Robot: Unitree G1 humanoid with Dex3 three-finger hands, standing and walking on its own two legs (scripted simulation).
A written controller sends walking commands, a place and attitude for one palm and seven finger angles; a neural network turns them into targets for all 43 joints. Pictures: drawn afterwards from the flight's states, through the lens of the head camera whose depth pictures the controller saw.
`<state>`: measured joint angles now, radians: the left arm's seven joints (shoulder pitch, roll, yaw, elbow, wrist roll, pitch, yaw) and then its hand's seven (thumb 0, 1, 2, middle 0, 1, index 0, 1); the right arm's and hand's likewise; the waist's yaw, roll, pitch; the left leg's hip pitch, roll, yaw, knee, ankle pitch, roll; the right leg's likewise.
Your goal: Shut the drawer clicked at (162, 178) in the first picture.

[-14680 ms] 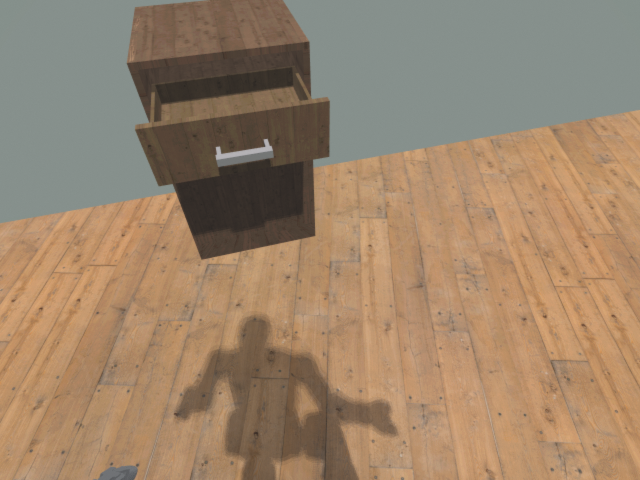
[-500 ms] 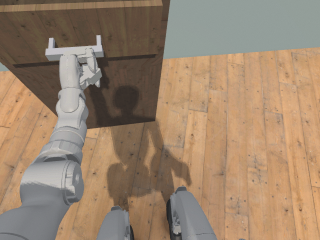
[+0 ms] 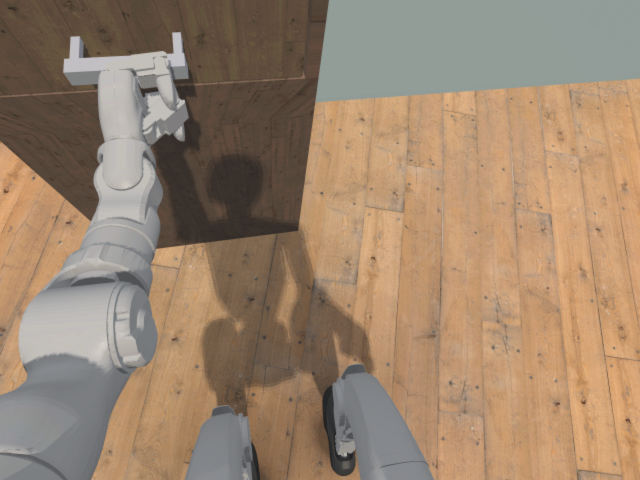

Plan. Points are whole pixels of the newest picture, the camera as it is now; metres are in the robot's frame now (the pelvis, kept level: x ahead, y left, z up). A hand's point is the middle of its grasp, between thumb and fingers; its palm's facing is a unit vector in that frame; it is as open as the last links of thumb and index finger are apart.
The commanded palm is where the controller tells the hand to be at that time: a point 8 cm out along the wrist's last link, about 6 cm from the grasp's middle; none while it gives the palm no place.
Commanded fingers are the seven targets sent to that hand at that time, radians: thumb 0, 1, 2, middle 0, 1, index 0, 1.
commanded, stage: push the drawer shut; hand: left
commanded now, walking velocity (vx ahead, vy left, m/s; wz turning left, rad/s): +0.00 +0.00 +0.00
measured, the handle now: (128, 56) +0.63 +0.14 +0.05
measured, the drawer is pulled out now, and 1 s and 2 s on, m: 0.00 0.00 0.00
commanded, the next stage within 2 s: pull the fist back off the drawer in 0.34 s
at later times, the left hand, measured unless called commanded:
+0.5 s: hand (172, 100) +0.56 +0.09 +0.05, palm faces +0.00 -1.00 -0.07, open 3.3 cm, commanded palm +0.58 +0.13 +0.05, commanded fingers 0.00 0.90 0.90 -1.40 -1.60 -1.40 -1.60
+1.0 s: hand (171, 104) +0.55 +0.10 +0.04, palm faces +0.00 -1.00 -0.04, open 3.1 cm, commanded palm +0.53 +0.13 +0.05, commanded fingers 0.00 0.90 0.90 -1.40 -1.60 -1.40 -1.60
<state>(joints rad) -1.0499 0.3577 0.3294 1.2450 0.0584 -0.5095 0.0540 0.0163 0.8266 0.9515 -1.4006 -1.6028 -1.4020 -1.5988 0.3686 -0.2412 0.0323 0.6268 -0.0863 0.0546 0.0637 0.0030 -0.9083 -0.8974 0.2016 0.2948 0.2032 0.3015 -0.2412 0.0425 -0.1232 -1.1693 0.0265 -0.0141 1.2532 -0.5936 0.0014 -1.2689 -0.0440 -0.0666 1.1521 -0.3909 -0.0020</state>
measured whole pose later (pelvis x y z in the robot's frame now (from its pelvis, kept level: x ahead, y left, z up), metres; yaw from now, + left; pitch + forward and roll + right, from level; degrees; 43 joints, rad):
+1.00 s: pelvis -0.04 +0.01 -0.02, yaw +0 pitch +31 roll -4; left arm -1.22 0.45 0.32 1.31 0.08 -0.40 0.04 0.01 0.73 0.95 -1.40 -1.60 -1.40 -1.60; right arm 0.40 -0.25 0.07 0.62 -0.09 0.00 0.08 0.00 -0.91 -0.90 0.20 0.29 0.20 0.30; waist -0.29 0.05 -0.12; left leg -1.32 0.02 -0.03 1.35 -0.57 0.02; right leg -1.39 -0.04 -0.07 1.20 -0.34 0.01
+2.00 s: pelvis +0.05 +0.01 +0.10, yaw +1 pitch +3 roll -1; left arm 0.08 0.28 0.07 0.01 -0.05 -0.07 0.05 0.01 0.89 0.90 -1.40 -1.60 -1.40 -1.60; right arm 0.19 -0.22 0.05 0.50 0.03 0.01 -0.07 0.01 -0.91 -0.90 0.20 0.29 0.20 0.30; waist 0.02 0.05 -0.04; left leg -0.25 0.01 0.00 0.61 -0.42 0.01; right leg -0.37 -0.03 -0.05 0.60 -0.28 0.01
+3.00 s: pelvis +0.02 +0.01 +0.12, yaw +0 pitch +0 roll +0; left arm 0.58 0.34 0.34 -0.46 -0.02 -0.19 0.10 0.01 0.89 0.90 -1.41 -1.60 -1.41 -1.60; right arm 0.19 -0.24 0.00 0.59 -0.02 -0.07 -0.08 0.01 -0.90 -0.90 0.20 0.30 0.20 0.30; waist -0.01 0.04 0.04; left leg -0.16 -0.01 0.02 0.45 -0.29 0.02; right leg -0.27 -0.04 -0.02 0.40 -0.13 0.03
